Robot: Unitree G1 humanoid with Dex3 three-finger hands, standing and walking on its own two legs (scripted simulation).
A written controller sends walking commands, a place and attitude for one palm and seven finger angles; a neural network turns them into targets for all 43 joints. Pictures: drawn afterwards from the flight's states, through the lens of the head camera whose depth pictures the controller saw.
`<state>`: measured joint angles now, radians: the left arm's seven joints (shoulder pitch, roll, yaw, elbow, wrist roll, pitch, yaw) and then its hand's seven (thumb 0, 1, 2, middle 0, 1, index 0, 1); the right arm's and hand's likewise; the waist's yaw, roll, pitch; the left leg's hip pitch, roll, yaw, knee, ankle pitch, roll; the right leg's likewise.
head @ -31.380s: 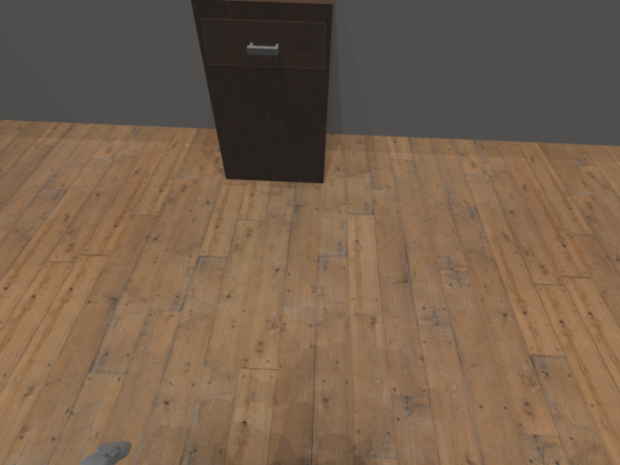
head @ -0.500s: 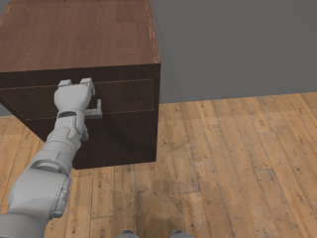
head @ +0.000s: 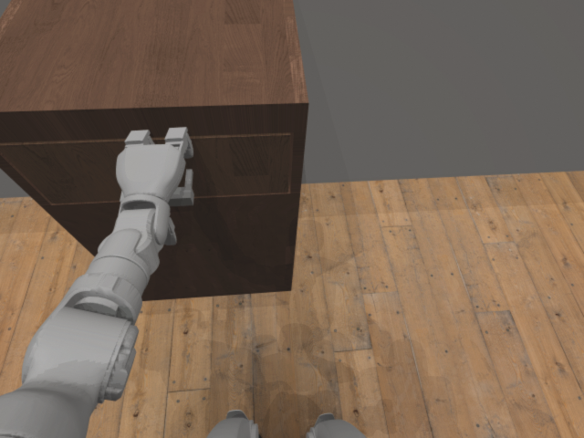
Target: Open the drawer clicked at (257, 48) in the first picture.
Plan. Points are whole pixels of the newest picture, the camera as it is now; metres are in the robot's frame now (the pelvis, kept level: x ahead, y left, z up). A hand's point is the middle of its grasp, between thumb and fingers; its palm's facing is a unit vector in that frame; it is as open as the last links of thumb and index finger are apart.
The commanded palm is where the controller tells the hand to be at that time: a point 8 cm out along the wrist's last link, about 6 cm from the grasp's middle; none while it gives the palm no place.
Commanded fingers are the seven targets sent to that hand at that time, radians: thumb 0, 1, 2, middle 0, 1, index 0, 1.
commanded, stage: lower the fingers behind the handle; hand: left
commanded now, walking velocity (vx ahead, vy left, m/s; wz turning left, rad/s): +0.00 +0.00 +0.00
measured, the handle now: (159, 187) +0.52 +0.19 -0.04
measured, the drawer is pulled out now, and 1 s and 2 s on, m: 0.00 0.00 0.00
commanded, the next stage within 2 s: close the thumb around the handle in 1.38 s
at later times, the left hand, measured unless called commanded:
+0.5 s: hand (158, 216) +0.47 +0.19 -0.05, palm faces -0.14 -0.02 -0.99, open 13.9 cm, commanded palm +0.47 +0.18 +0.02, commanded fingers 0.00 -0.50 0.30 -0.30 -1.20 -0.30 -1.20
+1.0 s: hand (157, 211) +0.48 +0.19 -0.04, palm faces -0.08 -0.01 -1.00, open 13.9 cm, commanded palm +0.47 +0.18 -0.01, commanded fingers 0.00 -0.50 0.30 -0.30 -1.20 -0.30 -1.20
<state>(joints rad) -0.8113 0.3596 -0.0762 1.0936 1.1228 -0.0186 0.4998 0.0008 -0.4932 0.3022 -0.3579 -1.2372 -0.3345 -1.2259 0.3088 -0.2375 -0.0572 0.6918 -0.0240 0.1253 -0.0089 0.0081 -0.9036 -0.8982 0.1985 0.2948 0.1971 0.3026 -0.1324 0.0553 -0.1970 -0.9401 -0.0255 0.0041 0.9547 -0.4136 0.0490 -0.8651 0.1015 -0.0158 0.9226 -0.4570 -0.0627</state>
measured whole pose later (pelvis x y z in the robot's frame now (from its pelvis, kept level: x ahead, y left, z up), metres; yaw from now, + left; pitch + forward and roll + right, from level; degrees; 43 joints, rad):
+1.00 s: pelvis -0.02 +0.01 -0.03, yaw -1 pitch +26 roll -4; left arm -0.93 0.40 -0.11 1.25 1.11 0.08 0.45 0.00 -0.49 0.30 -0.32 -1.20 -0.29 -1.24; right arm 0.32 -0.22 0.00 0.67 -0.03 0.10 -0.01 0.01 -0.90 -0.90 0.20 0.30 0.20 0.30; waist -0.18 0.06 -0.21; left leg -1.14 -0.02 -0.01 1.12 -0.44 0.07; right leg -1.05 0.10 -0.04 1.06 -0.48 -0.04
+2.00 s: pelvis -0.01 +0.00 -0.03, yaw -1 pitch +28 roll -3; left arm -0.82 0.41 -0.06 1.14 1.12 0.03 0.50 0.00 0.47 0.72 -0.38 -1.30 -0.38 -1.31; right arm 0.31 -0.23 -0.04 0.70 -0.04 0.11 0.00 0.01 -0.90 -0.90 0.20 0.29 0.20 0.30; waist -0.15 0.06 -0.21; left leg -1.14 -0.01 0.00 1.13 -0.48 0.05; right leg -1.06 0.12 -0.03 1.08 -0.51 -0.06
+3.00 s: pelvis +0.03 +0.01 -0.01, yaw -2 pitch +24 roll -2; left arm -0.42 0.28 -0.11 0.81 1.12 0.05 0.53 0.03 0.72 0.79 -0.36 -1.35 -0.41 -1.35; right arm 0.25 -0.21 -0.06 0.64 -0.03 0.17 0.03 0.01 -0.90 -0.90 0.20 0.29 0.20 0.30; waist -0.07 0.04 -0.23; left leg -0.94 -0.02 0.03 1.02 -0.49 0.07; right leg -0.86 0.11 0.01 0.97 -0.51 -0.04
